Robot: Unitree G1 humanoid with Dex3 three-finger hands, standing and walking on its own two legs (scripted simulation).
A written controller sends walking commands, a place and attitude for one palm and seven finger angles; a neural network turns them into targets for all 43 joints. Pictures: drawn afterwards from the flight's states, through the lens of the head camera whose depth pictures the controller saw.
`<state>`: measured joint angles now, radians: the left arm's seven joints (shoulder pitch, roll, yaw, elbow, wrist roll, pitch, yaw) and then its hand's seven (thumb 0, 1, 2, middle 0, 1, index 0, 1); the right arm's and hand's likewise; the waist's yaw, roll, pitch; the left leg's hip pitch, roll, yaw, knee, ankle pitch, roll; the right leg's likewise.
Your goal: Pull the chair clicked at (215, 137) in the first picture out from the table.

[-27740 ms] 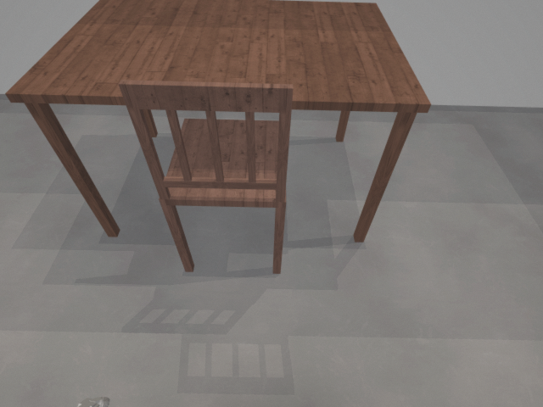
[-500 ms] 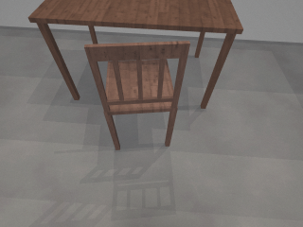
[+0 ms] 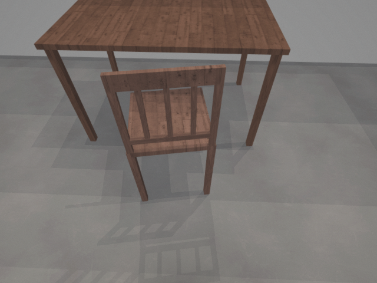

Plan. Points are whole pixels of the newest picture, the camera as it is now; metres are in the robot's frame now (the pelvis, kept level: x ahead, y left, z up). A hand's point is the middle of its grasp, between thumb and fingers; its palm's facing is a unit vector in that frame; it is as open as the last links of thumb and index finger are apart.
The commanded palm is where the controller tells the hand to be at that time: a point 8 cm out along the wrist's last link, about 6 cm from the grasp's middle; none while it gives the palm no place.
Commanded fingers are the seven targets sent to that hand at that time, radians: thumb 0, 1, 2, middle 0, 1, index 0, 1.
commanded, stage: let the arm hang, fingers relaxed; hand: left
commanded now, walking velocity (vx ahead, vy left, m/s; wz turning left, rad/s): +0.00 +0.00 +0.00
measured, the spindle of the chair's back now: (168, 113) +0.69 +0.10 -0.11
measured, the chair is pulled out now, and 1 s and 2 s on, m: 0.25 0.25 0.25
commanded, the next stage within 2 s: look to check the result in 0.08 s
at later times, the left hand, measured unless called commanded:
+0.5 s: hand out of the picture +0.03 +0.17 -0.17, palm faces +0.00 -0.98 -0.20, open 7.3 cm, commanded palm none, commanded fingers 0.00 0.90 0.90 -0.20 -0.30 -0.20 -0.30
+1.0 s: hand out of the picture +0.05 +0.17 -0.17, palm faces -0.01 -0.98 -0.21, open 7.3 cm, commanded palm none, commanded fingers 0.00 0.90 0.90 -0.20 -0.30 -0.20 -0.30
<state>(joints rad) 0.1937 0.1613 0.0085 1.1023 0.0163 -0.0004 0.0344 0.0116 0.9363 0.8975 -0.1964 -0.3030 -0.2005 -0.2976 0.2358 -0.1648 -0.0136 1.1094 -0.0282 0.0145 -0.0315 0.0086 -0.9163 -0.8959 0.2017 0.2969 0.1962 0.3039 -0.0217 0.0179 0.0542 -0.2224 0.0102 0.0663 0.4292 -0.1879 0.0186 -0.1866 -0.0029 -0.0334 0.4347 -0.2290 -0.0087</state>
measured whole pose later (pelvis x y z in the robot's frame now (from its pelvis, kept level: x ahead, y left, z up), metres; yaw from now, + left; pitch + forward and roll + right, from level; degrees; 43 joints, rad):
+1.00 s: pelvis +0.02 +0.00 +0.00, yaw +0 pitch -1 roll +0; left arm 0.22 0.16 0.00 1.13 0.01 -0.01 0.03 0.01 0.92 0.90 -0.20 -0.30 -0.20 -0.30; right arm 0.23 -0.16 -0.01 1.14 -0.02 0.01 -0.04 0.00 -0.91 -0.90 0.20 0.30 0.20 0.30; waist -0.02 0.01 0.06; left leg -0.16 0.01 0.07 0.38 -0.20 0.01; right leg -0.13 0.00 -0.03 0.38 -0.24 -0.01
